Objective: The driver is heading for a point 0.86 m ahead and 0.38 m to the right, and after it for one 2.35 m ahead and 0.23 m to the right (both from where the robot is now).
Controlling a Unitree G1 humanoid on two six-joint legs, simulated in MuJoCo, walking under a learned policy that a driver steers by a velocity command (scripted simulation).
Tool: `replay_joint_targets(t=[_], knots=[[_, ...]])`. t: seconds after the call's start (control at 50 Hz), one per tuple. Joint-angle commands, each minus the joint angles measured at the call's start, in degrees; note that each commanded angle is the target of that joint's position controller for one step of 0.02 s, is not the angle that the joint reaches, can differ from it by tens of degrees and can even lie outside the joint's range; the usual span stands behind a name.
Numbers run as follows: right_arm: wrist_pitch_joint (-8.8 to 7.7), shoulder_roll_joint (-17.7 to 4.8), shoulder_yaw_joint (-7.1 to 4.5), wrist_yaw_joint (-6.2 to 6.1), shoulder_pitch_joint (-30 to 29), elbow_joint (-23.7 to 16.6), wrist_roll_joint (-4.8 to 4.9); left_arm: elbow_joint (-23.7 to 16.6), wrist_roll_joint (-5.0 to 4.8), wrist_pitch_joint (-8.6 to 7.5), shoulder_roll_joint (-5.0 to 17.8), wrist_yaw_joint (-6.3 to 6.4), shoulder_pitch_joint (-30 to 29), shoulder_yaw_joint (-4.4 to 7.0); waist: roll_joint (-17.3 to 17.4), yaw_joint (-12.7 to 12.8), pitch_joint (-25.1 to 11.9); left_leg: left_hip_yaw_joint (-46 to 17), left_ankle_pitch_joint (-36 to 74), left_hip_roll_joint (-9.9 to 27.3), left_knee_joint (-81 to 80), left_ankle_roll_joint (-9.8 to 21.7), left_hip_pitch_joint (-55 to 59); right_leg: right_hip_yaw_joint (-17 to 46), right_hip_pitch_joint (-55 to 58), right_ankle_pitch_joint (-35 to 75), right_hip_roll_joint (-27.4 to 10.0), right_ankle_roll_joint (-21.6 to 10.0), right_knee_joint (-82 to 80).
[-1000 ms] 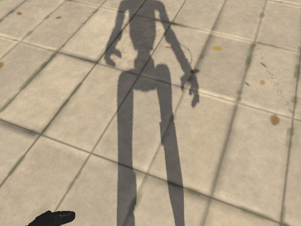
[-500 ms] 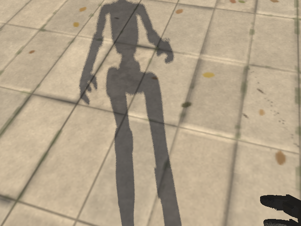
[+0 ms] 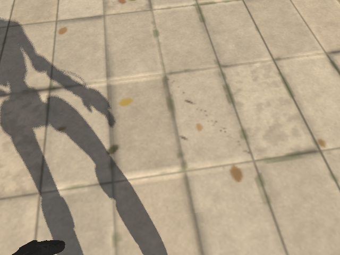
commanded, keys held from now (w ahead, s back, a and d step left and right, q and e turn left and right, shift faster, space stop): e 0.42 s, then w+e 0.58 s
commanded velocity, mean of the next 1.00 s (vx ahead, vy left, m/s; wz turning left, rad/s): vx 0.21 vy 0.00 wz -0.60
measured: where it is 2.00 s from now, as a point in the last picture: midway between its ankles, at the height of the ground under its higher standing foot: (291, 205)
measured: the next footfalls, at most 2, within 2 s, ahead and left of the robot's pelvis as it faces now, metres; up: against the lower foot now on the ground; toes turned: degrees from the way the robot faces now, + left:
left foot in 0.42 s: +0.15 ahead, +0.13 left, +0.00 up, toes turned -19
right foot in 0.90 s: +0.15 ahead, -0.19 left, +0.00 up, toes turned -35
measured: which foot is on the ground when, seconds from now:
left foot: down 0.00-0.00, up 0.02-0.40, down 0.42-0.90, up 0.92-1.00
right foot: down 0.00-0.42, up 0.44-0.88, down 0.90-1.00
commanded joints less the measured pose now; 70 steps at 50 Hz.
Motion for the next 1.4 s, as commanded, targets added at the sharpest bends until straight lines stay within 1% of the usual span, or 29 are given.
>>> replay_joint_targets(t=[0.02,0.04,0.06,0.08,0.16,0.34,0.4,0.42,0.44,0.46,0.48,0.52,0.62,0.72,0.82,0.86,0.88,0.9,0.92,0.94,0.96,1.0,1.06,1.14,1.26,1.32,1.36,1.38,1.4], knots=[[-0.64,-3.36,0.64,0.69,3.47,-6.6,-3.0,-3.54,1.32,-0.43,17.09,1.67,11.05,4.69,-17.18,3.3,-23.79,-9.59,-18.3,-6.88,40.79,-1.85,-28.48,38.36,39.04,31.11,-22.81,-22.44,-6.75],[-0.37,-7.31,-0.34,1.01,0.11,-5.64,-1.54,-4.21,0.75,-0.84,12.49,1.11,9.74,3.63,-7.45,6.49,-23.58,-16.34,-13.71,-3.89,42.69,-1.34,-29.87,33.57,35.08,23.67,-19.85,-20.0,-9.02],[-0.08,-7.32,-0.31,0.9,-2.69,-6.55,-0.62,-3.82,0.28,-1.25,10.59,1.06,7.32,2.87,-5.65,5.32,-17.91,-15.98,-9.35,-2.51,40.94,-0.51,-30.89,27.49,29.91,18.57,-16.77,-16.63,-9.4],[0.35,-6.46,-0.29,0.22,-2.81,-5.7,-1.22,-3.39,-0.38,-1.17,9.5,1.23,5.44,2.63,-1.73,3.87,-14.16,-15.99,-5.76,-0.89,36.67,-0.65,-30.38,23.91,24.52,12.74,-13.59,-13.34,-10.21],[1.63,-5.61,-0.3,-0.52,-1.57,-5.4,-1.9,-4.08,0.8,-0.18,9.39,2.52,1.03,2.5,-5.7,1.01,-11.94,-14.76,0.47,-2.51,27.44,-2.36,-21.67,19.62,11.89,10.63,-8.7,-11.9,-12.42],[1.11,-4.16,0.11,0.28,-5.19,-7.39,-1.32,-3.24,0.1,1.35,9.52,3.24,1.82,2.84,-8.4,3.44,-11.37,-16.34,3.75,-5.34,7.12,-2.01,-14.93,27.22,10.95,-4.03,-6.83,-9.83,-10.69],[0.46,-4.57,-0.62,0.93,-0.61,-6.38,-1.52,-3.15,-0.97,2.04,8.59,3.46,1.23,2.5,-7.89,0.76,-10.75,-15.19,11.95,-4.63,-9.11,0.83,-5.2,27.54,8.35,-5.38,-3.65,-6.1,-6.47],[0.63,-8.46,-1.6,0.66,1.18,-6.49,-2.56,-3.04,-0.82,2.1,5.94,3.57,3.42,1.78,-0.51,1.55,-11.47,-23.56,12.56,5.61,-13.77,4.47,0.83,22.56,2.54,-16.09,0.65,-2.59,2.23],[1.22,-13.08,-2.65,0.51,0.88,-6.14,-4.05,-4.76,-1.23,1.64,5.37,3.58,3.21,1.83,17.0,3.06,-8.01,-38.67,11.84,16.51,-19.19,13.09,0.84,8.79,-10.04,-28.92,10.35,0.65,13.69],[0.77,-10.79,-2.2,0.24,-1.08,-7.79,-4.49,-4.31,-0.05,0.83,9.79,3.53,3.58,3.02,15.2,2.24,-7.11,-43.6,3.94,20.2,-21.2,16.75,-2.1,9.99,-12.0,-27.58,5.64,2.52,25.92],[0.55,-7.88,-1.37,-0.38,-3.74,-8.72,-3.69,-3.24,-0.44,0.83,11.2,3.21,3.83,3.72,11.58,3.21,-5.91,-38.66,-3.08,17.03,-21.26,14.37,-2.67,9.87,-12.77,-22.24,3.91,2.72,29.87],[0.2,-6.26,-0.97,-1.28,-4.61,-8.8,-1.45,-1.49,0.03,1.34,9.31,3.08,5.58,3.49,10.3,3.2,-4.35,-31.7,-5.64,12.34,-21.3,10.16,1.08,7.69,-16.64,-15.9,2.55,4.48,34.69],[-0.6,-6.63,-1.11,-1.51,3.4,-7.58,-1.83,-3.56,-0.77,0.18,4.88,2.01,-0.3,1.84,9.02,-1.73,-2.73,-22.92,-2.31,11.44,-24.33,10.34,6.36,3.36,-19.89,-10.37,-0.41,6.36,30.78],[-1.25,-9.46,-2.3,-0.64,4.74,-6.61,-1.29,-4.83,-0.84,-0.8,2.78,0.62,-2.66,0.65,9.6,-2.39,-1.65,-16.11,3.61,13.2,-25.39,10.74,4.58,0.86,-12.72,-8.72,-2.86,5.59,17.16],[-1.34,-11.19,-3.12,0.81,4.43,-5.31,0.32,-4.72,-1.11,-0.75,3.68,-0.47,-2.13,0.55,9.2,-1.09,-0.71,-11.14,5.9,14.68,-23.03,9.98,1.54,-2.68,-1.9,-12.04,-2.63,1.89,7.56],[-0.89,-11.23,-3.08,1.05,2.78,-4.99,0.97,-2.78,-0.99,-0.65,4.53,-0.46,3.53,1.31,7.18,3.1,-2.47,-7.32,13.57,13.79,-15.65,8.24,-1.83,-5.96,9.13,-9.71,0.38,-0.74,0.85],[-0.99,-9.08,-2.3,1.07,3.75,-4.7,0.5,-0.26,-1.22,-0.48,7.46,-0.02,10.88,3.06,4.0,6.4,-6.78,-3.08,22.82,10.88,-4.22,6.33,-5.83,-6.23,21.21,-9.5,3.05,-2.59,-0.86],[-1.26,-5.55,-0.91,1.06,2.97,-6.16,-1.2,2.02,-1.67,-0.31,12.61,0.89,21.77,5.07,-5.9,11.17,-11.63,0.89,16.02,6.36,17.51,2.21,-17.74,7.86,35.6,-13.34,-4.58,-6.57,-5.22],[-2.85,-0.55,0.84,0.89,1.42,-11.65,-2.79,0.51,-1.69,-1.36,19.93,1.1,21.6,5.48,-20.94,7.83,-14.83,-5.77,-11.0,-4.12,36.07,-1.29,-40.96,41.95,45.51,-24.4,-17.71,-17.49,-14.47],[-4.46,-6.55,-0.34,1.13,-3.07,-11.7,-0.18,0.14,-1.32,-2.95,14.3,0.54,21.2,3.94,-10.84,11.04,-14.39,-14.68,-7.74,-2.22,42.12,-0.23,-47.03,44.55,43.88,-29.24,-19.73,-19.0,-19.09],[-5.46,-8.25,-0.81,1.59,-3.94,-11.92,1.11,0.57,-0.83,-3.86,10.81,0.47,18.98,2.55,-10.0,9.07,-9.32,-14.98,-2.27,0.15,40.64,1.64,-48.04,38.16,39.59,-25.07,-18.56,-17.14,-18.49],[-5.93,-7.83,-0.88,1.49,-2.52,-9.84,-1.62,-0.25,-0.59,-3.91,7.22,0.68,12.31,1.14,-4.48,5.06,-4.79,-15.14,6.38,3.25,31.82,1.62,-40.83,26.49,28.53,-13.0,-13.22,-13.49,-17.75],[-4.87,-6.25,-0.75,2.11,-1.99,-8.88,-2.42,-0.23,0.24,-4.14,7.28,1.76,9.28,0.84,-4.43,2.27,-4.09,-13.66,13.66,1.86,25.3,-0.46,-34.47,19.67,21.47,1.57,-9.6,-12.79,-19.67],[-4.45,-2.13,1.06,2.56,-9.28,-9.91,-2.03,3.31,-0.42,-4.48,7.54,2.87,12.56,0.8,-3.88,4.59,-2.26,-11.86,27.17,-0.9,7.05,-1.76,-29.27,11.62,17.63,8.63,-6.03,-9.84,-19.73],[-5.14,-2.78,1.29,4.2,-17.95,-12.57,-0.8,8.51,-1.12,-4.44,8.14,3.21,18.92,1.01,-3.98,7.28,0.96,-13.23,31.95,-2.34,-5.25,1.81,-27.32,14.24,24.01,6.74,-10.29,-8.47,-18.51],[-5.11,-4.12,0.69,4.35,-14.76,-11.98,-0.92,9.53,-0.69,-3.53,8.89,3.41,18.56,1.36,-5.32,5.27,-0.92,-11.38,24.23,-3.77,-5.9,4.49,-24.38,13.73,30.37,21.03,-11.59,-6.97,-13.05],[-4.8,-6.93,-0.81,3.61,-4.32,-9.45,-1.1,9.35,-0.23,-2.91,9.17,3.42,17.34,1.19,-5.83,-0.24,-9.14,-7.49,22.47,-6.83,-5.83,7.93,-8.99,9.9,30.48,42.11,-8.39,-4.95,1.2],[-4.57,-8.85,-1.22,3.29,5.59,-7.82,-1.63,8.45,0.65,-2.76,7.56,3.54,17.11,0.37,-3.48,-4.36,-17.16,-14.87,25.69,-0.19,-2.31,11.64,8.85,8.92,20.51,33.7,-6.38,-3.41,15.73],[-4.35,-13.74,-2.54,3.49,11.71,-6.27,-1.8,8.4,0.56,-3.56,1.62,2.94,26.23,-1.33,12.99,-1.29,-27.26,-43.73,16.0,14.66,-4.92,23.31,31.61,5.85,-1.8,-2.75,4.05,2.02,41.15]])
Velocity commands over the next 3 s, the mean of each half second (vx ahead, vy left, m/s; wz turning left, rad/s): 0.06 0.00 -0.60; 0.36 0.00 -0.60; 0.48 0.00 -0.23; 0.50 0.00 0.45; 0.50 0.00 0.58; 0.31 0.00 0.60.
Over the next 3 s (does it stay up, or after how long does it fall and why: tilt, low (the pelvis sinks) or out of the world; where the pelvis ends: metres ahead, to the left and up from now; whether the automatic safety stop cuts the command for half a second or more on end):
stays up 1.10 -0.58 0.01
